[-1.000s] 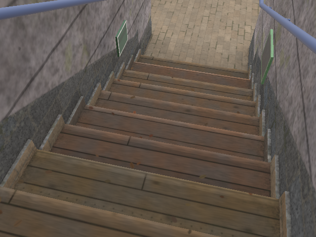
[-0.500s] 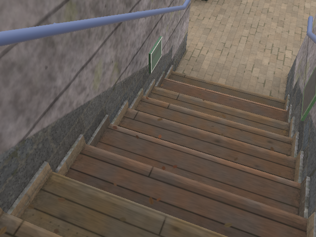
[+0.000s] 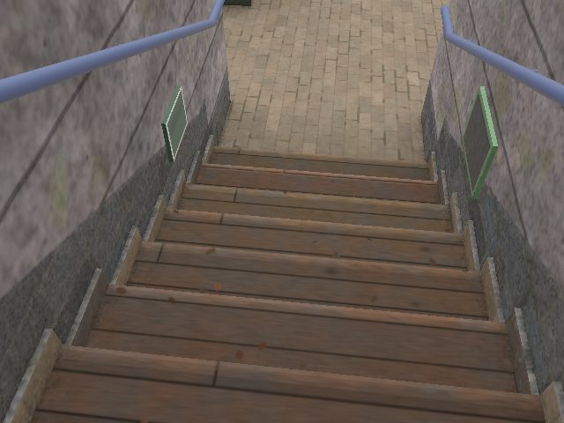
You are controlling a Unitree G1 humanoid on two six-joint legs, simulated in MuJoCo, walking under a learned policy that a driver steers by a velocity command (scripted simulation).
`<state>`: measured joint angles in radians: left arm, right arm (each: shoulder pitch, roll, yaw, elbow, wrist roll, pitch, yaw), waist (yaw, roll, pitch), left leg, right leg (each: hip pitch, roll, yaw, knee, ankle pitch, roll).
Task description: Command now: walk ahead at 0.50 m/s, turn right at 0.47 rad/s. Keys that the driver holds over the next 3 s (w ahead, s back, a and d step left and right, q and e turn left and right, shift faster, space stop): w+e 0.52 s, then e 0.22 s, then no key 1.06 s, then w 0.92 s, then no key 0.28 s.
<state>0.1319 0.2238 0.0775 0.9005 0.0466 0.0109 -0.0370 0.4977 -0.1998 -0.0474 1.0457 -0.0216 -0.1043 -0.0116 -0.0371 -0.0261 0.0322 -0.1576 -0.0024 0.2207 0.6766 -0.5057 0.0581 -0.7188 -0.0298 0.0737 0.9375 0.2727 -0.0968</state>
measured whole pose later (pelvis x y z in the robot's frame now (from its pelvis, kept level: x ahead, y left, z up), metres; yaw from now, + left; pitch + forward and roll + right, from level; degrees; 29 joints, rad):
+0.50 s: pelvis +0.25 -0.07 -0.14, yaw -18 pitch +0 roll +0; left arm 0.41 0.21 0.04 0.99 0.00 -0.03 0.00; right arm 0.13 -0.20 -0.02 0.82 -0.05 -0.02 -0.02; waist 0.02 0.02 0.05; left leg -0.75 0.10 -0.04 1.11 -0.06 -0.04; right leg -0.28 0.14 0.04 0.58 -0.29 -0.12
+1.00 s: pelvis +0.47 -0.04 -0.29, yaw -31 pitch -1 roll +0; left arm 0.27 0.25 0.04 0.82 0.03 0.05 0.05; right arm 0.30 -0.16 -0.02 0.87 -0.01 -0.03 -0.02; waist 0.00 -0.06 0.03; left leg -0.36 -0.03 0.00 0.53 -0.16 0.05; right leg -0.77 0.14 0.05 2.00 -0.63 -0.02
